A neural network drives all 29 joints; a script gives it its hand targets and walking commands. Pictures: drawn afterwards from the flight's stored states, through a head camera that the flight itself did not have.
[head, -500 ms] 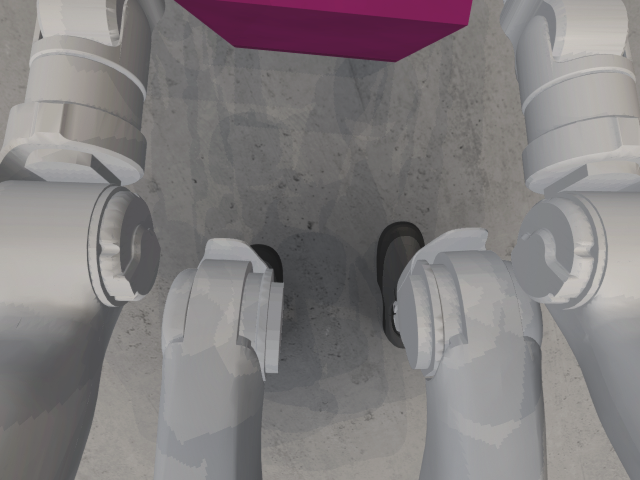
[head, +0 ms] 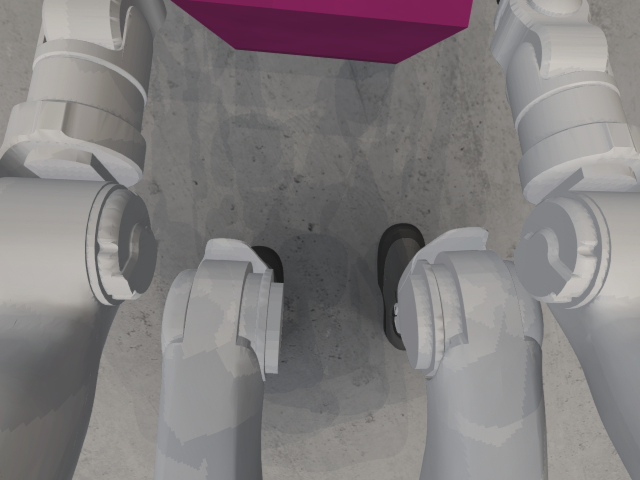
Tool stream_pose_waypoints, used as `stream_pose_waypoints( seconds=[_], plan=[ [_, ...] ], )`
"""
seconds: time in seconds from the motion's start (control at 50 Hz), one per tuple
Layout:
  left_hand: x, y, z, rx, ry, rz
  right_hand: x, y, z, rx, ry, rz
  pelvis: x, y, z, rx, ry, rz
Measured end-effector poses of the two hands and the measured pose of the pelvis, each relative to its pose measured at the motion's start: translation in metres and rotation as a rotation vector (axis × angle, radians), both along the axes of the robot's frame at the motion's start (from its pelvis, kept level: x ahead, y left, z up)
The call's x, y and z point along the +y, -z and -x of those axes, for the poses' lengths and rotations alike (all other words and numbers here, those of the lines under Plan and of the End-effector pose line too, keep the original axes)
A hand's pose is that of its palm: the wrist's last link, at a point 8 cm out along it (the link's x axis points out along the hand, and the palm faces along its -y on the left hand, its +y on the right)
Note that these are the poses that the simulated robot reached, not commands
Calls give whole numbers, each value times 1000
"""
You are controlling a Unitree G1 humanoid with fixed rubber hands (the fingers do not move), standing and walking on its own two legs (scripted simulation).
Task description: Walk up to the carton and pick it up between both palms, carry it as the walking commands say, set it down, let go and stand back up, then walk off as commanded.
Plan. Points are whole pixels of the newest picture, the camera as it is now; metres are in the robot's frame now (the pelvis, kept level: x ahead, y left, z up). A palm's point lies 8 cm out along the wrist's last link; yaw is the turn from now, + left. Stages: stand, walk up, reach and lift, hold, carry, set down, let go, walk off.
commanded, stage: set down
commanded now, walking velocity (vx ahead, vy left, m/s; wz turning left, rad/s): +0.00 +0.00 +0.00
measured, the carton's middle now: out of the picture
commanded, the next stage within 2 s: let go in 1.66 s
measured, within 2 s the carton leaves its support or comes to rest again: neither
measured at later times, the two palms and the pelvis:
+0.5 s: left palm out of the picture +0.59 +0.14 -0.17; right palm out of the picture +0.55 -0.23 -0.18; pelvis +0.00 +0.00 +0.00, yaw +0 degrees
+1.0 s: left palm out of the picture +0.61 +0.13 -0.03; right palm out of the picture +0.55 -0.26 -0.04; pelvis +0.01 +0.00 +0.08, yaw -2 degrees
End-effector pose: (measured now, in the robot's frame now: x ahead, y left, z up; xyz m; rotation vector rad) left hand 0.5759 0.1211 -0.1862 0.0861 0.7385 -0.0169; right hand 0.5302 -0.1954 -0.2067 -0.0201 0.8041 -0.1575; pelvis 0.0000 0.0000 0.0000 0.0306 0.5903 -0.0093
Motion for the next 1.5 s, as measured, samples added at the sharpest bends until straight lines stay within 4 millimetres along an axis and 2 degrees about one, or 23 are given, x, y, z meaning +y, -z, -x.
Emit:
stream_pose_waypoints(
  seconds=[0.1,0.22,0.36,0.44,0.52,0.6,0.74,0.84,0.94,1.08,1.24,1.44,1.5],
  plan=[
    [0,3,-2,17,-4,6,-20,7,8,27,49,59,0,-1,-2,6,-1,1],
    [0,2,-4,8,-13,9,-42,-7,-2,-29,102,72,-1,0,-2,5,-2,-1],
    [9,8,2,32,-24,-18,-43,-13,-9,-45,104,62,-2,0,-2,4,-2,-4],
    [16,1,-1,-16,-26,-27,-39,-15,-10,-71,104,47,-2,0,-2,3,-2,-4],
    [18,-23,-16,-114,-35,-18,-37,-31,-18,-144,109,33,-2,0,-1,-3,-2,-4],
    [15,-48,-27,-141,-38,-11,-42,-52,-25,-170,116,40,-1,-2,0,-23,-1,-2],
    [10,-82,-26,-116,-2,-54,-58,-87,-19,-176,147,46,1,-15,0,-69,6,5],
    [5,-102,-21,-88,11,-53,-68,-113,-12,-151,149,63,1,-39,-1,-69,18,3],
    [0,-135,-25,-105,15,-38,-68,-150,-17,-162,126,70,-1,-67,-4,-63,30,-1],
    [14,-179,-33,-117,-17,-69,-66,-195,-30,-181,118,70,-1,-104,-9,-64,37,2],
    [25,-219,-22,-98,-16,-61,-65,-235,-16,-157,118,83,5,-149,-13,-77,43,17],
    [17,-306,-25,-158,-5,-33,-73,-311,-8,-186,123,91,10,-192,1,-126,48,31],
    [14,-321,-26,-132,-12,-33,-73,-325,-8,-168,122,72,10,-205,6,-130,50,30]
  ],
)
